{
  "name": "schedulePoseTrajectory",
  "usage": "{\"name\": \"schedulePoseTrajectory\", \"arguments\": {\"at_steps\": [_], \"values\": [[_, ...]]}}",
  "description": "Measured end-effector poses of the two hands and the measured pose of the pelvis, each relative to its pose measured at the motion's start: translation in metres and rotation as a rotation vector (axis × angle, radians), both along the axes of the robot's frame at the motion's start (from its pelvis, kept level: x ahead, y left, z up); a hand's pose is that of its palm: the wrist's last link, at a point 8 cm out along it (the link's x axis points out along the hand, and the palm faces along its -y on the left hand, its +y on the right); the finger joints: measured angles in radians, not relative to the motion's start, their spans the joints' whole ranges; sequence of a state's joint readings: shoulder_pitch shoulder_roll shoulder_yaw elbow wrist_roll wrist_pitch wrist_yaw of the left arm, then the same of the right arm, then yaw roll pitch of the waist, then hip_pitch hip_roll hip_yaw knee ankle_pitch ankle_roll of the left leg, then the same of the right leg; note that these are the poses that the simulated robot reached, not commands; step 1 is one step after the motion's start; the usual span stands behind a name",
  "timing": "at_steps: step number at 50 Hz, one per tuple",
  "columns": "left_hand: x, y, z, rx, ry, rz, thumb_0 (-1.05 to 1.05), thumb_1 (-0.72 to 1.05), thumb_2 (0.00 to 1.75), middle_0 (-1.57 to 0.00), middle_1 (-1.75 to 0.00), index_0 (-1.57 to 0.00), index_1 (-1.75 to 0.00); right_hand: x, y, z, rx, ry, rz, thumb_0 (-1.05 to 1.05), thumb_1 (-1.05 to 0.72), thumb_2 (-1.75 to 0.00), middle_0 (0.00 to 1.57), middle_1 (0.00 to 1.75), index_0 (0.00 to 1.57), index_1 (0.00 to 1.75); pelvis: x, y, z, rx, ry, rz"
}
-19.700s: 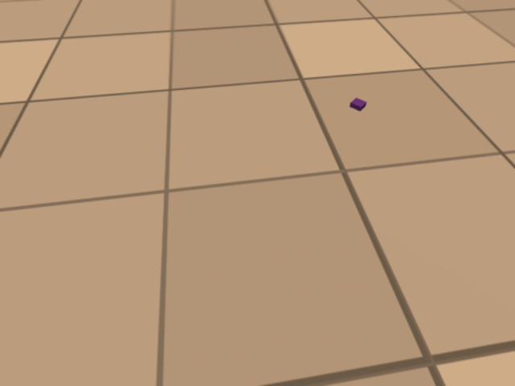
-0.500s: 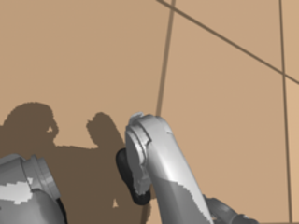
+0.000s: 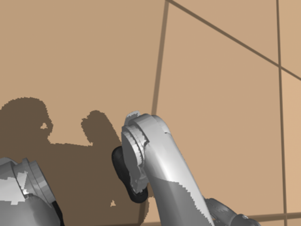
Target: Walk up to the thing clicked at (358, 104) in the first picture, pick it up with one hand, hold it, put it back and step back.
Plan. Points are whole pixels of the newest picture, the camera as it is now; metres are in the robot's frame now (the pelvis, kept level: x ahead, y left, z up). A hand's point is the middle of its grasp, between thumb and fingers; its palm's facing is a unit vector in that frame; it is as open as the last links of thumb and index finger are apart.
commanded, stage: close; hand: left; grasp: from above
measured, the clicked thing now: out of the picture +0.44 +0.30 -0.29
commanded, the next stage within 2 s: settle in 1.08 s
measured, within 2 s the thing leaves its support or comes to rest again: leaves its support in 1.46 s
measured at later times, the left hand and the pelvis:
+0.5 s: hand out of the picture +0.42 +0.30 -0.25, palm faces -0.42 -0.17 -0.89, open 10.3 cm; pelvis +0.00 +0.00 +0.00, yaw +0 degrees
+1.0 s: hand out of the picture +0.43 +0.30 -0.25, palm faces -0.41 -0.17 -0.90, open 10.1 cm; pelvis +0.00 +0.00 +0.01, yaw +0 degrees
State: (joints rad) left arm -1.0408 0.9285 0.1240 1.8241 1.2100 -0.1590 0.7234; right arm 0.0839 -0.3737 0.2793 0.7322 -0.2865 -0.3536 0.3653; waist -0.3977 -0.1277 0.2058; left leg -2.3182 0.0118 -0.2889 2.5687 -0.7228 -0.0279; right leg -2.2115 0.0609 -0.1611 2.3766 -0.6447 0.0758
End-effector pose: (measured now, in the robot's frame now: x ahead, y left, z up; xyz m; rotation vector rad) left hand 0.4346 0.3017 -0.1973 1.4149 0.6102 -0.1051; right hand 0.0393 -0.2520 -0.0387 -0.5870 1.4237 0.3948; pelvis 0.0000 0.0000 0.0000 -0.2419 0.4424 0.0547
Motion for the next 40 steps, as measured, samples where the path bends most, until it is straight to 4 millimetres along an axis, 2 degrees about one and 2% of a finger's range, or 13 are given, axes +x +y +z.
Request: {"name": "schedulePoseTrajectory", "arguments": {"at_steps": [9, 23, 40], "values": [[-0.0035, 0.0013, -0.0016, -0.013, -0.005, -0.03, 0.0, -0.12, 0.69, -0.43, -0.68, -0.42, -0.68, -0.0075, 0.0015, 0.0034, -0.011, 0.029, -0.002, 0.0, -0.9, -0.9, 0.2, 0.3, 0.2, 0.3, -0.0009, 0.0, 0.002, -0.001, -0.005, -0.001], [-0.0061, 0.0009, 0.0012, -0.004, -0.006, -0.035, 0.0, 0.05, 0.54, -0.57, -0.58, -0.58, -0.57, 0.0001, 0.0016, 0.0069, -0.025, -0.015, 0.005, 0.0, -0.9, -0.9, 0.2, 0.3, 0.2, 0.3, -0.0035, 0.0024, 0.0033, -0.009, -0.009, 0.001], [-0.004, 0.0026, 0.0039, 0.001, -0.014, -0.032, 0.0, 0.1, 0.34, -0.69, -0.42, -0.68, -0.4, -0.0011, 0.0014, 0.0083, -0.029, -0.01, 0.006, 0.0, -0.9, -0.9, 0.2, 0.3, 0.2, 0.3, -0.004, 0.0016, 0.0055, -0.006, -0.004, -0.002]]}}
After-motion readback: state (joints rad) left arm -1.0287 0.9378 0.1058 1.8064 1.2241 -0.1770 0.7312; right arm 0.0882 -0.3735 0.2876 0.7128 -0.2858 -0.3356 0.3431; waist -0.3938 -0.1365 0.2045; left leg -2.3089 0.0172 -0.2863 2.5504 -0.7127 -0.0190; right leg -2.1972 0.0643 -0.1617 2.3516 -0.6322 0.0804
